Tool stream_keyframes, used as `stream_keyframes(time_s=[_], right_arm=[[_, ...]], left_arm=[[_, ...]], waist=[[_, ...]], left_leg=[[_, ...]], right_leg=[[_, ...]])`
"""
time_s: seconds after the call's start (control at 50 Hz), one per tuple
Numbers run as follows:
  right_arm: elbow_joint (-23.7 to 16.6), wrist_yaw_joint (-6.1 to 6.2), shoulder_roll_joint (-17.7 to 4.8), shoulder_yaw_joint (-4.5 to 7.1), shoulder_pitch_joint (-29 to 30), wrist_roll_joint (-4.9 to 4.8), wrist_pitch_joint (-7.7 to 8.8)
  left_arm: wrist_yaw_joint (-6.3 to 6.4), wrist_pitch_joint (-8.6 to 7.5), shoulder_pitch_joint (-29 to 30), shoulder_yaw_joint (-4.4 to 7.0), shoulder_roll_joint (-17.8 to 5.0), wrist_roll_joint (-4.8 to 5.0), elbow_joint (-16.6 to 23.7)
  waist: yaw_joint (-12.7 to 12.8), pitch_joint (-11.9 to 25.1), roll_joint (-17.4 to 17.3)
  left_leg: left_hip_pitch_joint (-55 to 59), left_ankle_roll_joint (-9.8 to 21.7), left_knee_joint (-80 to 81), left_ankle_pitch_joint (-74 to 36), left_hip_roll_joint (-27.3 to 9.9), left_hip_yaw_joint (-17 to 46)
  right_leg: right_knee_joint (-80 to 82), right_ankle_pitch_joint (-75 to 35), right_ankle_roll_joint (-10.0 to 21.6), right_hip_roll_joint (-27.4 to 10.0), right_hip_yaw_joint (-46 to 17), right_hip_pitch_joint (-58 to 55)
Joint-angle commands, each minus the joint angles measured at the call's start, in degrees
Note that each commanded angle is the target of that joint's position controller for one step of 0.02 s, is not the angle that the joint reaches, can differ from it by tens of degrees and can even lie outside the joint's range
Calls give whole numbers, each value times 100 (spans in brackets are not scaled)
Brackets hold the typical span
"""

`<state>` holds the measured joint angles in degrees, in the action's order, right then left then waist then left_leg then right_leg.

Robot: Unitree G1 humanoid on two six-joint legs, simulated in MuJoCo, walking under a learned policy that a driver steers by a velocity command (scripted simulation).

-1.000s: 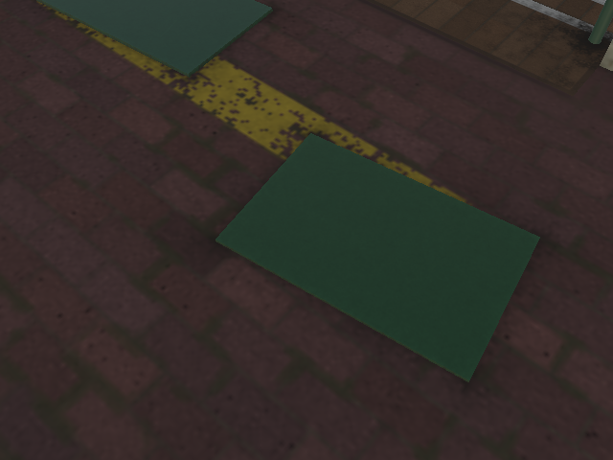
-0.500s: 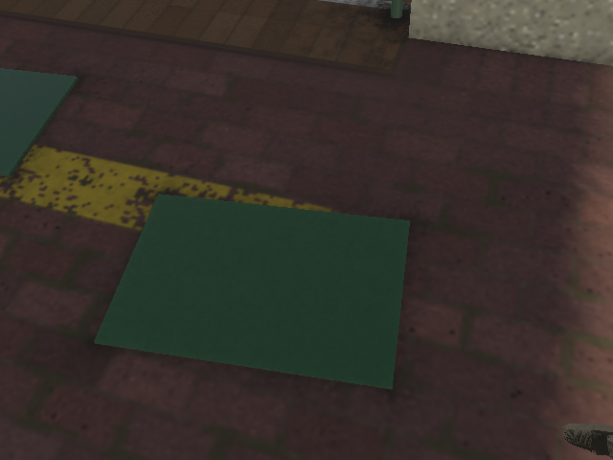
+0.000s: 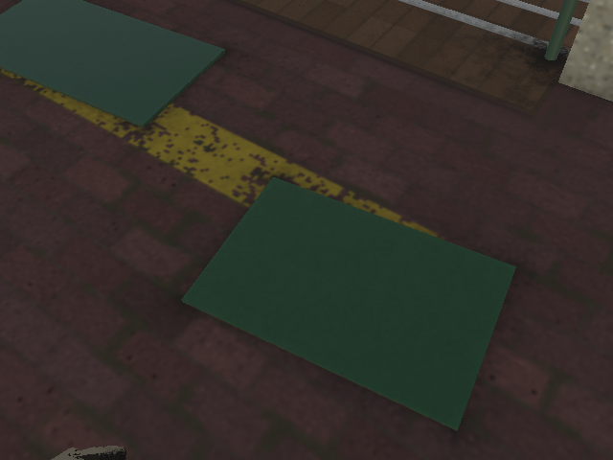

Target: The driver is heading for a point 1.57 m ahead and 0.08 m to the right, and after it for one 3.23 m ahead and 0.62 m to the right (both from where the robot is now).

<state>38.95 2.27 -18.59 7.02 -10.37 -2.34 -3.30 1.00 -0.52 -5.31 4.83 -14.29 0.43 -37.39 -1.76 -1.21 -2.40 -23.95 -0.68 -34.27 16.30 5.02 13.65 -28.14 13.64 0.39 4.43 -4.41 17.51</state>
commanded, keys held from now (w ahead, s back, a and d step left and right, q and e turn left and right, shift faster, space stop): q+shift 0.12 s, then shift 0.12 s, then e+shift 0.66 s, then shift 0.10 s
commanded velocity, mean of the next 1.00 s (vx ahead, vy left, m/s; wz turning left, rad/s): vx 0.00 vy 0.00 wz -0.20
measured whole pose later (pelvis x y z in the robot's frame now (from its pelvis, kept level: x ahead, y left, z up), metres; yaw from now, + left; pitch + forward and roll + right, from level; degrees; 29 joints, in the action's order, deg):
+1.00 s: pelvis -0.01 -0.01 +0.01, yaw -17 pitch +3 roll +3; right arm 39.4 2.1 -18.3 6.2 -3.8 0.5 -0.4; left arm 1.9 1.7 -11.4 4.5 -17.6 0.4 -33.5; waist 0.2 -3.0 -2.0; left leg -35.6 -4.1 -64.7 18.3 -0.3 3.2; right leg -27.7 11.4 3.9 2.9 -4.8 19.3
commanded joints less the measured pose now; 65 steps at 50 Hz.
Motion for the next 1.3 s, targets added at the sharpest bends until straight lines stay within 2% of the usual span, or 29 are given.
stream_keyframes(time_s=[0.02,0.04,0.06,0.12,0.18,0.26,0.34,0.36,0.38,0.4,0.42,0.44,0.5,0.56,0.64,0.74,0.76,0.78,0.8,0.82,0.84,0.86,0.9,1.02,1.1,1.14,1.2,1.26,1.3], right_arm=[[-612,-64,-648,159,-121,121,184],[-484,-85,-990,264,-162,96,168],[-343,-78,-978,283,-274,104,103],[-455,-133,-585,143,-95,82,2],[-783,-157,-259,-46,506,106,57],[-838,-213,-84,-196,551,193,100],[-474,-193,122,-256,32,260,125],[-452,-171,-107,-205,-51,267,135],[-509,-87,-580,-105,-292,286,140],[-606,12,-1029,-19,-363,406,76],[-510,-8,-972,31,-205,446,86],[-605,-32,-791,-4,-72,460,155],[-621,23,-353,-111,695,328,290],[-550,88,-177,-133,781,341,313],[-415,92,-483,-7,676,289,304],[-275,-81,-659,90,742,66,322],[-139,-127,-502,73,465,65,313],[-193,-153,-263,19,409,213,301],[-754,-94,16,-114,1042,391,328],[-722,-61,-301,-33,1337,340,348],[-713,-40,-326,-26,1372,234,379],[-586,9,-350,1,1192,254,397],[-488,41,-462,58,973,332,391],[-210,-17,-216,-85,583,253,307],[-55,-110,-37,-223,372,226,286],[-120,-151,-204,-209,429,172,291],[-321,-177,-546,-131,465,74,321],[-314,-255,-394,-160,77,46,361],[-277,-299,-375,-157,-214,63,371]], left_arm=[[8,-60,-169,296,-1085,-421,406],[51,-95,210,191,-736,-378,525],[92,-99,485,135,-553,-269,561],[243,-72,351,83,-578,-154,516],[266,-13,-404,126,-774,-193,283],[139,25,-367,211,-1077,-90,225],[-55,-34,-279,-17,-630,81,11],[-98,-76,-540,-35,-630,128,-110],[-155,-138,-712,-64,-615,-6,-90],[-229,-202,-811,-133,-397,-149,-10],[-160,-179,-619,-41,-686,36,109],[-84,-95,-435,117,-1132,155,72],[115,301,-892,226,-917,122,-111],[126,414,-717,175,-639,93,137],[-111,391,-398,70,-454,60,526],[-224,505,-874,240,-695,106,567],[-155,495,-1161,337,-860,84,481],[-41,447,-1524,561,-1555,79,491],[-54,292,-1498,620,-2166,-102,687],[-133,118,-1483,532,-1855,-180,714],[-113,18,-1308,454,-1717,-139,667],[-49,11,-968,416,-1560,2,681],[70,116,-382,283,-1275,102,841],[158,136,-406,119,-1079,-44,804],[64,83,-145,-166,-492,-236,630],[-16,56,-173,-141,-657,-294,497],[20,129,-157,4,-1077,-199,418],[137,218,-100,42,-1044,-75,410],[192,255,-28,73,-980,5,417]], waist=[[-56,762,1614],[-167,593,1106],[-253,438,829],[-38,208,858],[366,398,854],[354,677,1026],[7,673,1142],[4,615,1061],[75,941,598],[174,1090,-730],[-34,1238,-1436],[-171,881,-1135],[262,392,-819],[269,330,-672],[117,552,-695],[398,594,-547],[472,626,-142],[549,566,1316],[487,783,2555],[783,1190,1483],[619,945,1198],[388,750,748],[103,667,843],[188,887,860],[246,773,1004],[373,467,1090],[437,125,1032],[272,343,874],[89,423,749]], left_leg=[[-1734,-105,-2535,1902,-260,-294],[-1577,-196,-3139,1439,-454,-442],[-1527,-284,-3407,1007,-535,-576],[-1798,-513,-3940,235,-719,-967],[-1873,-631,-3077,286,-754,-1055],[-784,-515,-1759,775,-720,-1238],[1221,-191,1046,-393,-421,-1515],[1946,-55,1689,-1160,-456,-1401],[2890,118,1322,-2596,-1206,-705],[3511,735,707,-4792,-2422,12],[2570,1608,1003,-3913,-2886,281],[2251,1768,1252,-3528,-2732,193],[1442,1304,1515,-2727,-2356,-728],[1414,1178,1640,-2130,-2283,-1251],[1645,1158,1468,-2253,-2487,-1589],[1474,671,675,-1952,-2589,-2015],[1111,359,-5,-1407,-2281,-2290],[-201,-161,-1765,11,-1593,-2783],[-1955,-510,-3331,2460,-555,-2024],[-2134,-421,-4058,2390,-606,-1095],[-2147,-249,-4079,1865,-645,-905],[-2122,-181,-3803,1266,-768,-803],[-1695,-202,-3464,500,-727,-833],[-1234,-469,-2595,-65,-622,-1015],[-97,-443,-1385,-151,-994,-1112],[240,-357,-1069,94,-929,-1275],[-185,-204,-925,700,-772,-1444],[-167,-65,-537,654,-705,-1544],[319,155,420,-445,-653,-1517]], right_leg=[[1324,-1496,1515,-3009,-2809,-1268],[1273,-1377,1407,-2650,-2101,-963],[1183,-1130,1121,-2153,-1404,-788],[1171,-1450,1027,-1739,-332,-723],[1080,-2098,1322,-1893,-295,-1358],[852,-2480,1382,-1971,-3,-1197],[436,-2229,1089,-1617,14,-553],[321,-1984,777,-1501,-12,-184],[-81,-1017,321,-1232,61,337],[-1007,1385,-118,-745,404,1399],[-1888,2319,-322,-659,530,1451],[-3075,2422,-428,-662,430,1651],[-4227,1624,-542,-745,225,1841],[-3772,854,-600,-865,422,1886],[-2345,799,-406,-1018,647,1283],[-800,236,78,-674,1151,130],[-268,-326,297,-501,991,-514],[384,-2505,804,-1299,-510,-1509],[712,-3341,2104,-2508,-3060,-1910],[910,-2636,2267,-2614,-2919,-1937],[928,-2096,1960,-2345,-2484,-1698],[882,-1619,1586,-2013,-2065,-1472],[838,-1572,1244,-1624,-1629,-903],[707,-1868,1206,-1469,-1226,-982],[828,-1164,1137,-1414,-853,-485],[906,-778,1209,-1493,-863,-255],[665,-1403,1364,-1797,-1096,-650],[193,-2801,1346,-2009,-1041,-1228],[-213,-2700,986,-1792,-639,-1157]])
Velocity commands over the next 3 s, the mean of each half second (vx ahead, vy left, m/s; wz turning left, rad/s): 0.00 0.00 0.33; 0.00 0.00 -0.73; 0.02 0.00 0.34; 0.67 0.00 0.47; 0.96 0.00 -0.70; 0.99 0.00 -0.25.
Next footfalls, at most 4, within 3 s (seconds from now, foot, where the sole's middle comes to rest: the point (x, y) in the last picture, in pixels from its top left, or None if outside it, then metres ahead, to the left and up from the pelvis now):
0.38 left None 0.01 0.17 -0.77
0.76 right None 0.03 -0.10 -0.77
1.30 left None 0.07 0.11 -0.77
1.68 right None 0.13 -0.13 -0.77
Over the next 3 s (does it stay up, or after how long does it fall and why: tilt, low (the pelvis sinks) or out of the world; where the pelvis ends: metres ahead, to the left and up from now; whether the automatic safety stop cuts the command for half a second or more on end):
stays up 1.07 -0.03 -0.02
